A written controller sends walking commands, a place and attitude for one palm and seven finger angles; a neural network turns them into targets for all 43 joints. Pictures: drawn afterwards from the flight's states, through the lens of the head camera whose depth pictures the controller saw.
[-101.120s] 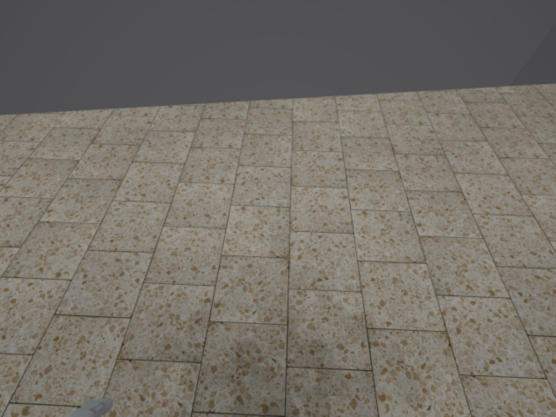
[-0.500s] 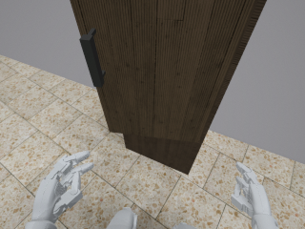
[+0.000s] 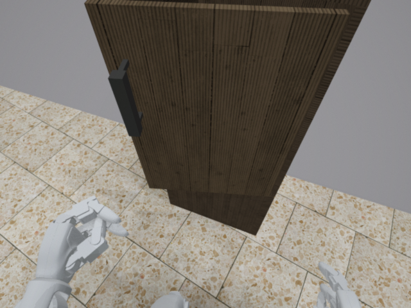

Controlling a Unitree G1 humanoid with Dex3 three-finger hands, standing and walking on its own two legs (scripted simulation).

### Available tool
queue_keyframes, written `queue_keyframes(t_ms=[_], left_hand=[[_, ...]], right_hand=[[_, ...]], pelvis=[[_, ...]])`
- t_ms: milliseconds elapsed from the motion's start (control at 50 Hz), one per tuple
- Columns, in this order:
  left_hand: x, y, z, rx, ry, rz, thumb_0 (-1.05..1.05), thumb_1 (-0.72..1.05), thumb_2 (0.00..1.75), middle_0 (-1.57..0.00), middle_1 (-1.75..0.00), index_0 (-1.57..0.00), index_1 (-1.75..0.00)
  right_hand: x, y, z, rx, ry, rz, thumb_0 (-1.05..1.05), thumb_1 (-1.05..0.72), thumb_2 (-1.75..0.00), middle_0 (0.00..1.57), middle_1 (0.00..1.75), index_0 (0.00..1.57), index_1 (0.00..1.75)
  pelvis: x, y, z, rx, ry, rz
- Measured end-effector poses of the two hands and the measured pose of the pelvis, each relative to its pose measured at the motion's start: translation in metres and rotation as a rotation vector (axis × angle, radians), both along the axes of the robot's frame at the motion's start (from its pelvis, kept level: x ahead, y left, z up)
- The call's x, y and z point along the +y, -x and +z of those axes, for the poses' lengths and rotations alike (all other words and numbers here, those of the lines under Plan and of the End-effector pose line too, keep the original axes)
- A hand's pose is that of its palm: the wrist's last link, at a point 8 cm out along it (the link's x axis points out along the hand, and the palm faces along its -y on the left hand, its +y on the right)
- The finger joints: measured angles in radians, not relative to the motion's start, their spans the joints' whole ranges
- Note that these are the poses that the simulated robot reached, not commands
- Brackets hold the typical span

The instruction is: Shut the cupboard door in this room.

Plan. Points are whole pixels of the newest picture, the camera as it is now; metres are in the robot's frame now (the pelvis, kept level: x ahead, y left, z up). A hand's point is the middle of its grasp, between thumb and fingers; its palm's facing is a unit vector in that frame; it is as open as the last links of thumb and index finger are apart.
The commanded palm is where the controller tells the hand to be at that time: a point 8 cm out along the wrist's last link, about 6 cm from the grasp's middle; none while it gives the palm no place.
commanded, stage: raise the hand and make a fist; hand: left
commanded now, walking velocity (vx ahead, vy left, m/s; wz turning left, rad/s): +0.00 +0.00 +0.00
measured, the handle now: (130, 99) +0.48 +0.19 +0.13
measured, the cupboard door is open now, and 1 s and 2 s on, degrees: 17 17 17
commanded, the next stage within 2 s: bring the fist close to the handle in 0.94 s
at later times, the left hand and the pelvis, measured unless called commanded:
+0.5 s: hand (75, 223) +0.22 +0.20 +0.13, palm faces +0.01 -1.00 -0.05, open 3.1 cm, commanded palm +0.19 +0.25 +0.14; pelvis +0.00 +0.01 +0.02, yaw +1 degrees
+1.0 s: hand (92, 224) +0.22 +0.18 +0.13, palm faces +0.02 -1.00 -0.05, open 3.1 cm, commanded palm +0.19 +0.23 +0.14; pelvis -0.01 -0.01 +0.03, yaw +1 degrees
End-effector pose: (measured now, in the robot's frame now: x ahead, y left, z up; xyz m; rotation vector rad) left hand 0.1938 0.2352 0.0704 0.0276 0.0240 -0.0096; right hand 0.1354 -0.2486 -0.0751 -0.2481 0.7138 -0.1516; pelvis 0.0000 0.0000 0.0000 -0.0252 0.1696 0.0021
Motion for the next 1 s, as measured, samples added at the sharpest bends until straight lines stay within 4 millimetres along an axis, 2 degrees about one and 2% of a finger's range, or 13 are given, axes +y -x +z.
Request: queue_keyframes(t_ms=[80,220,320,400,600,800,1000], left_hand=[[0.003,-0.002,0.007,-0.008,0.002,-0.004,0.02,0.90,0.90,-0.99,-1.17,-0.99,-1.17],[0.011,-0.005,0.031,-0.054,-0.011,0.010,0.02,0.90,0.90,-1.12,-1.31,-1.12,-1.31],[0.016,-0.005,0.039,-0.036,-0.012,0.012,0.01,0.90,0.90,-1.21,-1.40,-1.21,-1.40],[0.021,-0.004,0.047,-0.036,-0.016,0.021,0.01,0.90,0.90,-1.25,-1.45,-1.25,-1.45],[0.022,-0.007,0.070,-0.056,-0.029,0.018,0.01,0.90,0.90,-1.29,-1.49,-1.29,-1.49],[0.006,-0.003,0.062,-0.020,-0.014,0.021,0.01,0.90,0.90,-1.30,-1.50,-1.30,-1.50],[-0.004,-0.003,0.065,-0.041,-0.022,0.025,0.01,0.90,0.90,-1.30,-1.50,-1.30,-1.50]], right_hand=[[0.010,-0.020,0.012,-0.059,0.002,0.026,0.02,-0.91,-0.90,0.20,0.30,0.20,0.30],[0.041,-0.049,0.031,-0.156,-0.046,0.089,0.02,-0.91,-0.90,0.20,0.30,0.20,0.30],[0.058,-0.054,0.038,-0.174,-0.078,0.127,0.02,-0.90,-0.90,0.20,0.30,0.20,0.30],[0.062,-0.050,0.040,-0.167,-0.086,0.141,0.02,-0.90,-0.90,0.20,0.30,0.21,0.30],[0.042,-0.029,0.039,-0.133,-0.071,0.109,0.02,-0.90,-0.90,0.20,0.30,0.21,0.30],[0.016,-0.018,0.043,-0.141,-0.044,0.074,0.02,-0.90,-0.90,0.20,0.30,0.20,0.30],[0.007,-0.022,0.040,-0.152,-0.057,0.076,0.02,-0.90,-0.90,0.20,0.30,0.20,0.30]], pelvis=[[0.007,-0.001,0.002,-0.012,0.006,0.003],[0.014,-0.002,0.009,-0.046,0.012,0.009],[0.015,-0.001,0.015,-0.071,0.012,0.013],[0.014,0.001,0.019,-0.091,0.011,0.017],[0.008,0.004,0.028,-0.130,0.003,0.017],[-0.003,0.008,0.031,-0.143,-0.007,0.010],[-0.014,0.006,0.030,-0.143,-0.012,0.010]])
